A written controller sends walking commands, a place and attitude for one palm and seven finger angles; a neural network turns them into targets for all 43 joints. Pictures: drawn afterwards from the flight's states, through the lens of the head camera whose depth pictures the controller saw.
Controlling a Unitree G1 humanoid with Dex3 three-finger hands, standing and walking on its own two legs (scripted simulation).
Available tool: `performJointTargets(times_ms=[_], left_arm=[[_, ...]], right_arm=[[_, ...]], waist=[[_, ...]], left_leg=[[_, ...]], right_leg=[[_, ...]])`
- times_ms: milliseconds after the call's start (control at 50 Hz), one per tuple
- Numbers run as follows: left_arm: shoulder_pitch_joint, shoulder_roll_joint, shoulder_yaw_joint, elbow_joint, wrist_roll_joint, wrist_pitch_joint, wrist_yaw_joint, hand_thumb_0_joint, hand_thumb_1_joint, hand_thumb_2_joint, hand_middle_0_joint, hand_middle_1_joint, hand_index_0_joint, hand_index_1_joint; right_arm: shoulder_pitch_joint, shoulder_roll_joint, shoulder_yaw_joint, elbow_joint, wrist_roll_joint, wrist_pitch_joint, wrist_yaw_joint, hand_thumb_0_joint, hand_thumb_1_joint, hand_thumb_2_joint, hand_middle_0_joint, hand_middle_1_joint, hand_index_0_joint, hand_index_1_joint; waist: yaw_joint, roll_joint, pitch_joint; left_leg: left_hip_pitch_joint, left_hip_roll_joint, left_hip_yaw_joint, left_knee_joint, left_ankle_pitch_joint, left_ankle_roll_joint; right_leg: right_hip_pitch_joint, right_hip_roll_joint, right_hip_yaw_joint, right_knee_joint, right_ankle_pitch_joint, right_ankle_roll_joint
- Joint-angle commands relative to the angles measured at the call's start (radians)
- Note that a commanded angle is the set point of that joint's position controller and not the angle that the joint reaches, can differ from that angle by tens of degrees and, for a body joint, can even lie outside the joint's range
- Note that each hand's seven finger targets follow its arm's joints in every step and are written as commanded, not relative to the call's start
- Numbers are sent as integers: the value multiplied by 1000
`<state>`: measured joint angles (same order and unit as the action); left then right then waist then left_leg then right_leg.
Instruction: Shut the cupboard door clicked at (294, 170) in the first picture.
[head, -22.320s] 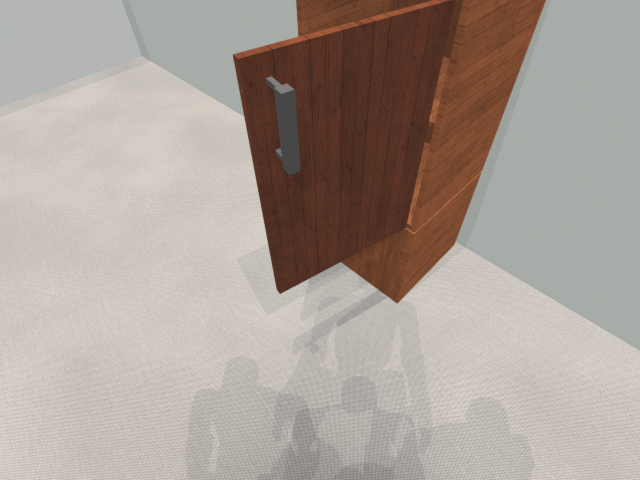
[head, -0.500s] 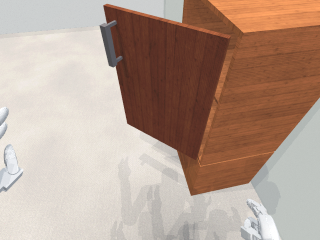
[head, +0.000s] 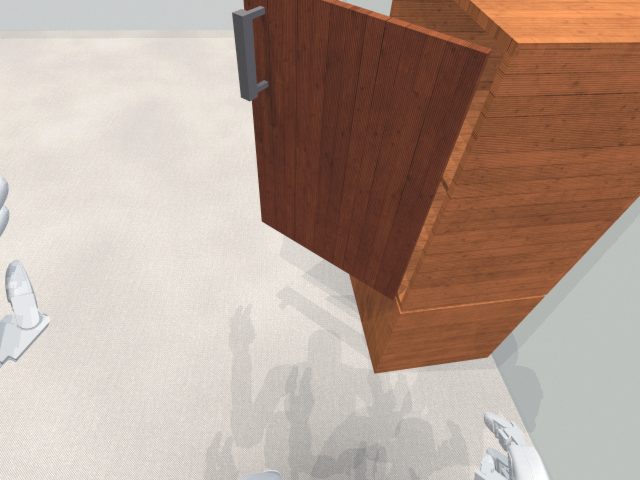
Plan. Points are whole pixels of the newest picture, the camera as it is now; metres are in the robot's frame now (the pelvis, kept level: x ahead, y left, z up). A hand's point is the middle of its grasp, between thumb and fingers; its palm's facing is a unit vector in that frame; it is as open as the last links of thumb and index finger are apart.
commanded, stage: step back with the hand held close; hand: left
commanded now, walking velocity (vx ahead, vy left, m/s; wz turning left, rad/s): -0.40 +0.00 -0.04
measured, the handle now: (253, 54) +0.75 +0.17 +0.16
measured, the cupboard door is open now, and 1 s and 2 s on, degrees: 45 45 45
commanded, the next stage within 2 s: stop stepping back and stand still in 0.56 s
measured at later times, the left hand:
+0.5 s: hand (30, 433) +0.12 +0.21 +0.20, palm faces +0.20 -0.83 -0.52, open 7.4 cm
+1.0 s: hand out of the picture -0.03 +0.27 +0.20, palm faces +0.42 -0.78 -0.46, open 7.4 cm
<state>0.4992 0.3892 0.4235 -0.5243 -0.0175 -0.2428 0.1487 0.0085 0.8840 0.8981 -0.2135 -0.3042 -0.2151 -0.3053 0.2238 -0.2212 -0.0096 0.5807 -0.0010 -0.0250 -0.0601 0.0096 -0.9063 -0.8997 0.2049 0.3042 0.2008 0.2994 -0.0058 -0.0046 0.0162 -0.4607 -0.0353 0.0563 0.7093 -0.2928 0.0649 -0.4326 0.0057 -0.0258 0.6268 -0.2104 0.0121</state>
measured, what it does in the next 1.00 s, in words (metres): walks backwards: right foot, then left foot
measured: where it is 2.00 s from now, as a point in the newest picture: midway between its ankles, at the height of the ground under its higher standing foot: outside the picture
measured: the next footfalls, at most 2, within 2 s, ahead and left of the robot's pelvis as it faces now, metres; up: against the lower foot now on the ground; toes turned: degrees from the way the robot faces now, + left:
right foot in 0.46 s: -0.15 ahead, -0.12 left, +0.00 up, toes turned -6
left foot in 0.76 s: -0.12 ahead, +0.12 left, +0.00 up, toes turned -2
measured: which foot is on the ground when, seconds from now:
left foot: down 0.00-0.50, up 0.52-0.74, down 0.76-1.00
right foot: down 0.00-0.04, up 0.06-0.44, down 0.46-1.00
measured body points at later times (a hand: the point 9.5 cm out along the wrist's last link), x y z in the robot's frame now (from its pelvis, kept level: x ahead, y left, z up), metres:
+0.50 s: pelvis -0.11 -0.02 +0.01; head -0.07 +0.00 +0.46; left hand +0.11 +0.25 +0.22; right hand +0.09 -0.24 -0.04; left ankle +0.07 +0.06 -0.71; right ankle -0.19 -0.11 -0.72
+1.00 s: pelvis -0.23 +0.01 +0.02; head -0.26 +0.02 +0.47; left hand -0.06 +0.31 +0.23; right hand -0.11 -0.23 -0.06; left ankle -0.16 +0.12 -0.71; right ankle -0.20 -0.11 -0.71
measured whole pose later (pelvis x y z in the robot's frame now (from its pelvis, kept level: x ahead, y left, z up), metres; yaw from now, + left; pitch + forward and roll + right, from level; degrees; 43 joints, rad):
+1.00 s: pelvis -0.23 +0.01 +0.02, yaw -2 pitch -2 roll -1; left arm 0.57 0.46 0.43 -0.47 -0.03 -0.19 0.17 0.01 0.88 0.90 -0.22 -0.30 -0.22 -0.31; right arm 0.31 -0.17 0.03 0.63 0.00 -0.09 -0.09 0.01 -0.91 -0.90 0.20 0.30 0.20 0.30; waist -0.04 -0.02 -0.06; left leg -0.30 0.02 0.00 0.50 -0.24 0.01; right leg -0.25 0.03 -0.02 0.50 -0.32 0.00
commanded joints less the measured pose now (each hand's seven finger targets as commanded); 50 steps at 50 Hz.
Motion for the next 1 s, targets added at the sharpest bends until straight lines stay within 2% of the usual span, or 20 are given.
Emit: performJointTargets(times_ms=[0, 40, 60, 140, 260, 300, 380, 420, 440, 460, 480, 500, 560, 640, 700, 760, 800, 840, 920, 980], left_arm=[[15, 247, 182, -257, -10, -87, 34, 0, 900, 900, -200, -300, -200, -300], [19, 237, 216, -235, -3, -94, 27, 0, 900, 900, -200, -300, -200, -300], [5, 251, 223, -226, -6, -89, 22, 0, 900, 900, -200, -300, -200, -300], [46, 173, 134, -192, -38, -90, 6, 0, 900, 900, -200, -300, -200, -300], [-8, 194, 78, -235, -41, -53, -5, 0, 900, 900, -200, -300, -200, -300], [-8, 216, 94, -278, -54, -42, -10, 0, 900, 900, -200, -300, -200, -300], [118, 281, 193, -323, -91, -20, -19, 0, 900, 900, -200, -300, -200, -300], [144, 315, 235, -329, -109, -21, -25, 0, 900, 900, -200, -300, -200, -300], [144, 326, 242, -316, -113, -20, -24, 0, 900, 900, -200, -300, -200, -300], [151, 361, 272, -305, -113, -22, -16, 0, 900, 900, -200, -300, -200, -300], [166, 296, 204, -236, -108, -10, -16, 0, 900, 900, -200, -300, -200, -300], [163, 296, 208, -182, -80, 8, -8, 0, 900, 900, -200, -300, -200, -300], [-24, 259, 130, -150, -45, 32, 7, 0, 900, 900, -200, -300, -200, -300], [-138, 234, 60, -101, -10, 47, 34, 0, 900, 900, -200, -300, -200, -300], [-16, 229, 68, -176, -13, 50, 47, 0, 900, 900, -200, -300, -200, -300], [118, 294, 171, -233, -32, 24, 53, 0, 900, 900, -200, -300, -200, -300], [74, 276, 166, -296, -42, 7, 40, 0, 900, 900, -200, -300, -200, -300], [39, 244, 157, -253, -28, -3, 44, 0, 900, 900, -200, -300, -200, -300], [27, 193, 119, -102, -13, 5, 42, 0, 900, 900, -200, -300, -200, -300], [-24, 175, 71, -77, -5, 21, 39, 0, 900, 900, -200, -300, -200, -300]], right_arm=[[-91, -139, -53, -161, 6, -60, -19, 0, -900, -900, 200, 300, 200, 300], [-118, -157, -61, -167, -9, -77, -32, 0, -900, -900, 200, 300, 200, 300], [-116, -145, -63, -158, -19, -85, -34, 0, -900, -900, 200, 300, 200, 300], [-80, -116, -64, -104, -16, -121, -15, 0, -900, -900, 200, 300, 200, 300], [-74, -118, -60, -41, -24, -136, 7, 0, -900, -900, 200, 300, 200, 300], [-87, -113, -59, -60, -18, -127, 15, 0, -900, -900, 200, 300, 200, 300], [-138, -97, -45, -120, -15, -95, 22, 0, -900, -900, 200, 300, 200, 300], [-167, -106, -42, -152, -9, -63, 19, 0, -900, -900, 200, 300, 200, 300], [-168, -103, -39, -161, -4, -42, 17, 0, -900, -900, 200, 300, 200, 300], [-155, -87, -35, -150, -3, -34, 15, 0, -900, -900, 200, 300, 200, 300], [-144, -82, -49, -143, 22, -38, 5, 0, -900, -900, 200, 300, 200, 300], [-160, -91, -53, -133, 11, -33, 0, 0, -900, -900, 200, 300, 200, 300], [-171, -52, -2, -105, -6, -9, -21, 0, -900, -900, 200, 300, 200, 300], [-135, -82, -18, -86, 3, -13, -59, 0, -900, -900, 200, 300, 200, 300], [-95, -100, -33, -117, 15, -26, -65, 0, -900, -900, 200, 300, 200, 300], [-77, -136, -54, -148, 22, -55, -62, 0, -900, -900, 200, 300, 200, 300], [-95, -111, -22, -142, 1, -82, -56, 0, -900, -900, 200, 300, 200, 300], [-78, -114, -22, -124, 3, -111, -54, 0, -900, -900, 200, 300, 200, 300], [-69, -124, -29, -99, 4, -129, -46, 0, -900, -900, 200, 300, 200, 300], [-78, -110, -32, -89, -1, -120, -41, 0, -900, -900, 200, 300, 200, 300]], waist=[[-8, 107, -150], [9, 300, -137], [9, 261, -121], [15, 147, -142], [16, 220, -332], [14, 233, -388], [33, 238, -403], [28, 221, -335], [11, 132, -275], [7, -7, -264], [16, -204, -181], [28, -221, -84], [-10, -56, -33], [1, -114, -46], [3, -72, -155], [15, 79, -255], [7, 263, -178], [-4, 223, -102], [-12, 199, -48], [-12, 134, -5]], left_leg=[[-57, 177, -253, -307, -128, 10], [-333, 357, -431, -555, -339, 82], [-317, 376, -455, -564, -261, 96], [103, 329, -332, -475, 113, 62], [591, 283, -230, -371, 766, 12], [651, 273, -191, -375, 798, 2], [460, 259, -148, -445, 519, -26], [277, 226, -106, -434, 214, -59], [216, 168, -65, -346, 15, -79], [259, 110, -27, -165, -61, -106], [245, 18, -39, 109, -77, -117], [72, 15, -91, 292, -157, -108], [-52, 69, -88, 266, -131, -105], [57, 37, -22, 2, -54, -92], [191, 57, -19, -246, 133, -60], [297, 176, -123, -300, 453, -27], [101, 216, -225, -459, 127, -16], [-32, 218, -229, -534, -279, -6], [-112, 190, -187, -537, -474, -12], [-112, 141, -141, -416, -485, -16]], right_leg=[[171, -65, 141, -63, -49, -42], [417, 64, 45, 249, -33, 5], [388, 70, 66, 322, -103, 1], [118, 57, 44, 194, -294, -4], [58, 64, 18, -126, -225, 12], [71, 74, 5, -123, -219, 16], [240, 74, -30, -211, -164, -4], [315, 38, -21, -310, -82, -19], [250, -40, 48, -362, -72, -49], [94, -178, 135, -430, -132, -86], [-111, -327, 289, -509, -194, -123], [-124, -385, 317, -470, -10, -169], [39, -297, 141, -293, 501, -153], [169, -228, 118, -234, 680, -85], [251, -187, 101, -178, 479, -51], [273, -31, 46, -146, 192, 11], [316, 9, -6, -95, -91, 14], [372, 18, 8, -94, -108, 9], [394, 50, -23, -104, -165, -4], [308, 33, 1, -152, -264, -47]])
